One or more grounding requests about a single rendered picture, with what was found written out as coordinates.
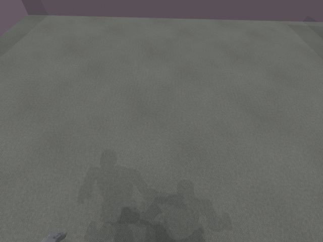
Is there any robot left hand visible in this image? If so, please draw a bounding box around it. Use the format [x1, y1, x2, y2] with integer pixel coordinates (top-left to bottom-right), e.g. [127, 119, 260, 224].
[41, 230, 67, 242]

